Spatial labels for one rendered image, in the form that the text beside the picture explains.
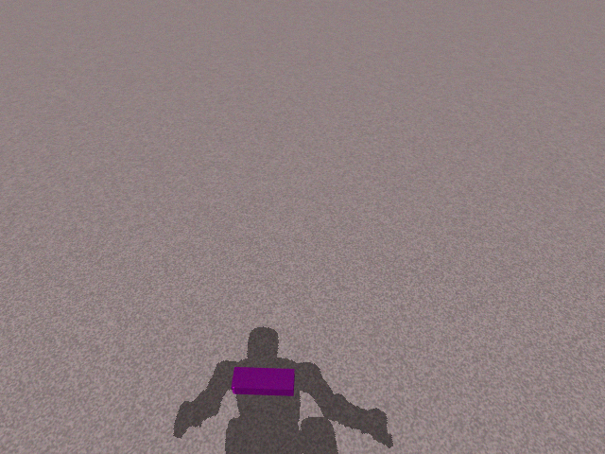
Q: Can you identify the carton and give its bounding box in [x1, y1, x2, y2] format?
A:
[232, 367, 295, 396]

